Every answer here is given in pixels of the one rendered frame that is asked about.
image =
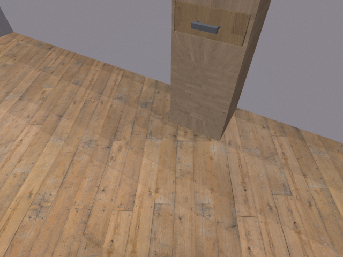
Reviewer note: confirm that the cabinet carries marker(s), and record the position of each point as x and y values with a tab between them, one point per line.
207	76

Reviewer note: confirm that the handle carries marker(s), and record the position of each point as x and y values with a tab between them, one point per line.
204	27

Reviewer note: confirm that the drawer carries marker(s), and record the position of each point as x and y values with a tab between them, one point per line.
233	25

